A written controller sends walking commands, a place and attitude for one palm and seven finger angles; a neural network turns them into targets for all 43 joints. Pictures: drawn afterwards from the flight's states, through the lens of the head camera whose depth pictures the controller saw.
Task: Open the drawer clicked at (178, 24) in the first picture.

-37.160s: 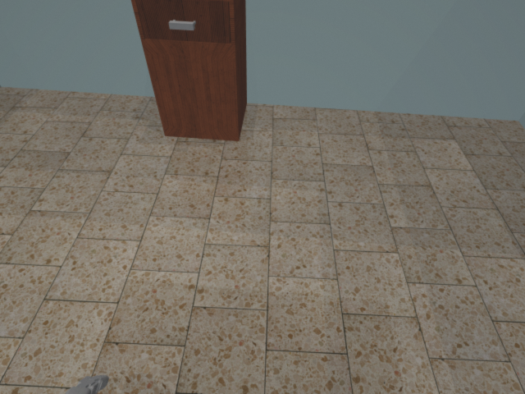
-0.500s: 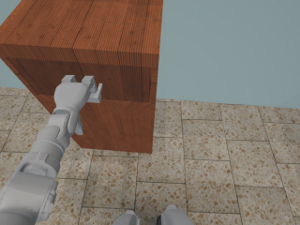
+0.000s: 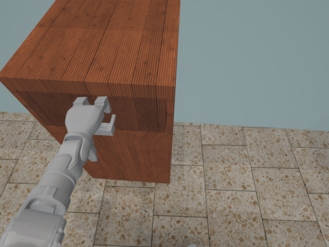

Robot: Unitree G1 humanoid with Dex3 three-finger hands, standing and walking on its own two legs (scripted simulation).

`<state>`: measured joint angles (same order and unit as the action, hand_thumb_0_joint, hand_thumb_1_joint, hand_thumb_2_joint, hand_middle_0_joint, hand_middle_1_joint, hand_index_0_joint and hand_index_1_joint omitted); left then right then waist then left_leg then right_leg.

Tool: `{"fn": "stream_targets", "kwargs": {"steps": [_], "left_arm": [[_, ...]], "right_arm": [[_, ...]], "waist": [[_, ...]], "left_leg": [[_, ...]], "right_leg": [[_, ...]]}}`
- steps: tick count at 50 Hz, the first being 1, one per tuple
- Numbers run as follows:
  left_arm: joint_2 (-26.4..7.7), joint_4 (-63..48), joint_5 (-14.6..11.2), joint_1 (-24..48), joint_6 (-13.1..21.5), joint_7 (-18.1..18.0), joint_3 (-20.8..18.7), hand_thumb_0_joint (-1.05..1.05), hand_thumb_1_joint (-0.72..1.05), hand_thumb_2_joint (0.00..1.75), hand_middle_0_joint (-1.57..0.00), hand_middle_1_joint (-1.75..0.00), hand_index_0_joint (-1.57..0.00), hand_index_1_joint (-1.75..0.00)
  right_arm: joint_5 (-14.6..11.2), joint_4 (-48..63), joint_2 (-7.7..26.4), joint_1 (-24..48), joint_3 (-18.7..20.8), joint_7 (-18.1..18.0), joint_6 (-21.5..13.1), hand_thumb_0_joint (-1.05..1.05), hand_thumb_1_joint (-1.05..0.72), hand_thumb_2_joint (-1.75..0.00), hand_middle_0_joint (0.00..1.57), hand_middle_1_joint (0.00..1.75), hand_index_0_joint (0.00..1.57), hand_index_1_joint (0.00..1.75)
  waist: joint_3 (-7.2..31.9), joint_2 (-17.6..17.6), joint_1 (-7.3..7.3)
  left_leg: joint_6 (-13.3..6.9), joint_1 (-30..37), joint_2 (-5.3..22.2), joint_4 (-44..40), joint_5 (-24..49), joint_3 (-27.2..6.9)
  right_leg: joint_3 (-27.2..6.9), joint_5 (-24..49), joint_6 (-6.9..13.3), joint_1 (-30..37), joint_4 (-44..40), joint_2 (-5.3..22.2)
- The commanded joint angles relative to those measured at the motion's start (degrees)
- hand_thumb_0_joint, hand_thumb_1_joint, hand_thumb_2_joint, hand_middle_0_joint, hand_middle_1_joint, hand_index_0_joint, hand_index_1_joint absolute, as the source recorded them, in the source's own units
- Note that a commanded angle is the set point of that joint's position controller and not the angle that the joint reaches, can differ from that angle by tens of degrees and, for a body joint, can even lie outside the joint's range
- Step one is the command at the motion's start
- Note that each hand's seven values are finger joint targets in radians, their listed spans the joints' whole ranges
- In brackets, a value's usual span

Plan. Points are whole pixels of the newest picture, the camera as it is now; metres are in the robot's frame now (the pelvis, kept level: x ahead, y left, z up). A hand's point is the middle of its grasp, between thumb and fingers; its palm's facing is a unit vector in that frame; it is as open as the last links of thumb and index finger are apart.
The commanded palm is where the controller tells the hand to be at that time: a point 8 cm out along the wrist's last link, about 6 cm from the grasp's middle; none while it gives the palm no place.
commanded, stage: lift the hand off the handle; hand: left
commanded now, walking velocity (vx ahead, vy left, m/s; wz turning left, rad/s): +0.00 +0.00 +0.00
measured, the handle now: (96, 122) +0.47 +0.23 -0.05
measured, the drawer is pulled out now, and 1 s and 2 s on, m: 0.00 0.00 0.00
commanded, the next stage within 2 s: draw the hand back to the body in 1.20 s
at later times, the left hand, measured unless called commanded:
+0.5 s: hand (87, 122) +0.41 +0.21 +0.05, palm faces -0.01 -0.03 -1.00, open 13.8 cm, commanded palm +0.38 +0.21 +0.10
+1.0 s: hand (86, 111) +0.41 +0.20 +0.09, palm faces +0.00 -0.02 -1.00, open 13.8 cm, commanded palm +0.38 +0.20 +0.14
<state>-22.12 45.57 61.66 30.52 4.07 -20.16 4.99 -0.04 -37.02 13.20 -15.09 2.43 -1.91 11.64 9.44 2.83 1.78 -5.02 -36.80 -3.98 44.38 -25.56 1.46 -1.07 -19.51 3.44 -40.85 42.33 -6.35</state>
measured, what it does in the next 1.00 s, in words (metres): stands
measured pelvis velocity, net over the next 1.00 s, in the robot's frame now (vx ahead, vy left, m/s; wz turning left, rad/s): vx -0.02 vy -0.01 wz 0.01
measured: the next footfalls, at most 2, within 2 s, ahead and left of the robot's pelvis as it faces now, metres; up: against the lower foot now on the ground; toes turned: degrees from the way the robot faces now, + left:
none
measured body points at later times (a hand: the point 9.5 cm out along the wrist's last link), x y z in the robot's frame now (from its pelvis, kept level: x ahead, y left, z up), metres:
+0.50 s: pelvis -0.01 +0.00 +0.01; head +0.05 -0.02 +0.46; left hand +0.40 +0.21 +0.10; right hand +0.10 -0.26 -0.12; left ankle -0.06 +0.06 -0.70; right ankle +0.00 -0.08 -0.70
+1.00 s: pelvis -0.02 -0.01 +0.02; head +0.03 -0.03 +0.46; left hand +0.40 +0.20 +0.14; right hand +0.08 -0.27 -0.12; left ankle -0.06 +0.06 -0.70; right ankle +0.00 -0.08 -0.70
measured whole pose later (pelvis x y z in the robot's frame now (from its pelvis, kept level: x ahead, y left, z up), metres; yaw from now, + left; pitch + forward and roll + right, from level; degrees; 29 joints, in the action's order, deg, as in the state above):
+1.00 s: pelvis -0.02 -0.01 +0.02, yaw +1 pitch +12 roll +0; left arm -24.2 43.8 58.6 36.6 2.4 -12.3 7.7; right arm -1.9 -37.7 14.3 -14.1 2.1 -2.7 10.8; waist 6.6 3.5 0.8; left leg -4.5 -27.1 -4.7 35.9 -20.4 1.2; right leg -1.5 -15.3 3.9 -31.8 35.7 -5.4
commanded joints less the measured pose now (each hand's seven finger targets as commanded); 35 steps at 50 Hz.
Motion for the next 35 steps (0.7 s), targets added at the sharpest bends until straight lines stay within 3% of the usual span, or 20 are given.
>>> {"fn": "stream_targets", "kwargs": {"steps": [1, 2, 6, 7, 9, 11, 12, 13, 14, 15, 18, 19, 20, 26, 28, 31, 34, 35], "left_arm": [[-12.0, -14.5, -0.5, 18.1, 1.6, -2.0, -4.4, 0.00, -0.50, 0.30, -0.30, -1.20, -0.30, -1.20], [-10.9, -16.2, -1.0, 18.2, 1.7, -1.7, -3.3, 0.00, -0.50, 0.30, -0.30, -1.20, -0.30, -1.20], [-10.1, -15.8, -0.8, 19.8, 1.1, -1.6, -2.2, 0.00, -0.50, 0.30, -0.30, -1.20, -0.30, -1.20], [-10.2, -16.3, -1.1, 19.3, 0.9, -1.4, -2.4, 0.00, -0.50, 0.30, -0.30, -1.20, -0.30, -1.20], [-9.7, -16.2, -1.0, 21.3, 0.5, -1.3, -1.7, 0.00, -0.50, 0.30, -0.30, -1.20, -0.30, -1.20], [-10.9, -15.6, -0.8, 21.4, 0.1, -1.2, -2.5, 0.00, -0.50, 0.30, -0.30, -1.20, -0.30, -1.20], [-10.6, -16.3, -1.1, 24.5, 0.1, -0.8, -1.6, 0.00, -0.50, 0.30, -0.30, -1.20, -0.30, -1.20], [-12.0, -16.1, -0.9, 24.1, 0.1, -0.8, -2.9, 0.00, -0.50, 0.30, -0.30, -1.20, -0.30, -1.20], [-13.0, -14.0, -0.7, 22.4, -0.3, -0.7, -3.8, 0.00, -0.50, 0.30, -0.30, -1.20, -0.30, -1.20], [-11.2, -14.0, -0.7, 24.1, -0.5, -0.5, -1.8, 0.00, -0.50, 0.30, -0.30, -1.20, -0.30, -1.20], [-12.5, -13.3, -1.2, 24.6, -0.6, 0.4, -2.7, 0.00, -0.50, 0.30, -0.30, -1.20, -0.30, -1.20], [-14.5, -12.4, -1.2, 23.8, -0.8, 0.7, -4.4, 0.00, -0.50, 0.30, -0.30, -1.20, -0.30, -1.20], [-12.7, -12.2, -1.3, 23.4, -0.9, 1.2, -2.7, 0.00, -0.50, 0.30, -0.30, -1.20, -0.30, -1.20], [-14.0, -13.2, -2.1, 23.5, -0.1, 3.7, -3.2, 0.00, -0.50, 0.30, -0.30, -1.20, -0.30, -1.20], [-12.2, -16.4, -2.6, 24.8, 1.1, 4.4, -1.5, 0.00, -0.50, 0.30, -0.30, -1.20, -0.30, -1.20], [-12.4, -16.3, -3.0, 24.8, 1.8, 4.5, -1.9, 0.00, -0.50, 0.30, -0.30, -1.20, -0.30, -1.20], [-15.9, -14.9, -2.6, 25.8, 2.0, 3.7, -4.6, 0.00, -0.50, 0.30, -0.30, -1.20, -0.30, -1.20], [-14.2, -14.9, -2.4, 27.6, 1.8, 3.5, -2.9, 0.00, -0.50, 0.30, -0.30, -1.20, -0.30, -1.20]], "right_arm": [[0.0, 4.9, 8.3, -1.7, 3.2, -0.4, -1.6, 0.00, -0.90, -0.90, 0.20, 0.30, 0.20, 0.30], [-0.1, 5.2, 8.3, -1.4, 3.2, -0.3, -1.6, 0.00, -0.90, -0.90, 0.20, 0.30, 0.20, 0.30], [-0.3, 4.6, 8.4, -0.9, 3.4, 0.1, -1.6, 0.00, -0.90, -0.90, 0.20, 0.30, 0.20, 0.30], [-0.3, 5.0, 8.4, -0.5, 3.3, 0.1, -1.6, 0.00, -0.90, -0.90, 0.20, 0.30, 0.20, 0.30], [-0.4, 4.8, 8.3, -0.3, 3.4, 0.1, -1.6, 0.00, -0.90, -0.90, 0.20, 0.30, 0.20, 0.30], [-0.4, 4.8, 8.3, 0.1, 3.3, 0.0, -1.5, 0.00, -0.90, -0.90, 0.20, 0.30, 0.20, 0.30], [-0.3, 4.7, 8.5, 0.2, 3.2, -0.1, -1.4, 0.00, -0.90, -0.90, 0.20, 0.30, 0.20, 0.30], [-0.2, 4.9, 8.3, 0.2, 3.2, -0.2, -1.5, 0.00, -0.90, -0.90, 0.20, 0.30, 0.20, 0.30], [-0.5, 4.8, 8.4, 0.8, 3.0, -0.3, -1.3, 0.00, -0.90, -0.90, 0.20, 0.30, 0.20, 0.30], [-0.4, 5.0, 8.2, 1.1, 2.7, -0.3, -1.3, 0.00, -0.90, -0.90, 0.20, 0.30, 0.20, 0.30], [-0.5, 5.3, 8.1, 1.5, 2.6, -0.5, -1.4, 0.00, -0.90, -0.90, 0.20, 0.30, 0.20, 0.30], [-0.6, 5.1, 8.3, 1.5, 2.6, -0.7, -1.3, 0.00, -0.90, -0.90, 0.20, 0.30, 0.20, 0.30], [-0.7, 5.6, 8.1, 1.8, 2.3, -0.7, -1.3, 0.00, -0.90, -0.90, 0.20, 0.30, 0.20, 0.30], [-1.1, 6.2, 8.4, 1.8, 2.2, -0.8, -1.4, 0.00, -0.90, -0.90, 0.20, 0.30, 0.20, 0.30], [-1.1, 6.6, 8.1, 1.6, 2.5, -0.7, -1.8, 0.00, -0.90, -0.90, 0.20, 0.30, 0.20, 0.30], [-1.2, 6.2, 8.2, 1.6, 2.6, -0.7, -1.9, 0.00, -0.90, -0.90, 0.20, 0.30, 0.20, 0.30], [-1.3, 5.6, 8.4, 1.6, 2.4, -1.0, -2.1, 0.00, -0.90, -0.90, 0.20, 0.30, 0.20, 0.30], [-1.4, 5.7, 8.2, 1.7, 2.2, -1.0, -2.3, 0.00, -0.90, -0.90, 0.20, 0.30, 0.20, 0.30]], "waist": [[21.9, 0.3, -0.41], [22.9, 1.6, -0.26], [19.8, -0.3, 0.52], [20.9, 0.4, 0.00], [20.6, -0.2, 0.45], [20.4, -0.6, 0.13], [21.0, -0.2, 0.72], [21.5, -1.4, 0.04], [19.7, -1.2, -0.18], [19.7, -1.5, 0.17], [19.4, -1.4, -0.29], [18.9, -1.6, -0.69], [19.2, -2.2, -0.77], [18.0, -2.3, -0.88], [19.7, -1.4, -0.80], [17.0, -1.7, -0.41], [15.4, -2.2, -0.66], [15.2, -2.6, -0.38]], "left_leg": [[3.8, 13.8, 2.9, -2.6, 39.9, -3.2], [4.1, 14.8, 3.0, -2.6, 41.8, -3.5], [4.4, 15.3, 3.1, -3.3, 38.7, -3.8], [4.4, 15.7, 3.0, -3.5, 39.5, -3.9], [4.5, 16.3, 3.0, -3.6, 38.7, -3.9], [4.5, 16.1, 2.8, -4.0, 37.3, -3.8], [4.5, 16.4, 2.7, -4.2, 36.9, -3.8], [4.2, 15.7, 2.6, -4.4, 35.9, -3.5], [4.2, 14.9, 2.3, -4.8, 34.4, -3.4], [4.0, 14.0, 2.2, -5.1, 32.6, -3.1], [3.7, 13.3, 2.0, -6.0, 30.4, -2.6], [3.7, 12.9, 2.0, -6.3, 30.1, -2.7], [3.5, 12.5, 1.8, -6.5, 29.6, -2.5], [3.2, 12.3, 1.9, -8.1, 27.5, -2.4], [3.3, 14.5, 2.1, -8.1, 29.7, -2.5], [3.5, 14.8, 2.2, -8.6, 28.1, -2.8], [3.2, 13.0, 1.8, -9.6, 24.7, -2.6], [3.1, 12.4, 1.8, -9.9, 23.7, -2.6]], "right_leg": [[-2.5, 27.5, -0.2, 16.8, -2.7, 2.8], [-2.3, 27.6, -0.2, 17.0, -2.7, 2.8], [-1.6, 24.5, -0.1, 15.0, -3.6, 2.7], [-1.6, 24.4, 0.0, 15.8, -3.6, 2.7], [-1.5, 24.0, -0.1, 15.5, -3.8, 2.7], [-1.4, 23.3, -0.1, 16.1, -4.1, 2.8], [-1.4, 23.4, 0.0, 16.3, -4.2, 2.9], [-1.7, 23.5, -0.2, 17.5, -4.3, 3.1], [-1.8, 23.2, 0.1, 17.7, -4.5, 2.9], [-1.7, 22.6, -0.1, 17.7, -4.7, 3.1], [-2.1, 22.4, 0.0, 19.6, -5.3, 3.3], [-2.2, 22.6, 0.2, 20.2, -5.4, 3.3], [-2.1, 22.5, 0.0, 20.7, -5.6, 3.4], [-2.7, 21.8, 0.1, 22.4, -6.8, 3.6], [-2.7, 22.2, 0.0, 22.5, -7.1, 3.7], [-2.3, 20.1, 0.1, 21.0, -7.9, 3.5], [-2.7, 18.1, 0.2, 21.5, -8.3, 3.6], [-2.4, 17.2, 0.1, 21.1, -8.4, 3.8]]}}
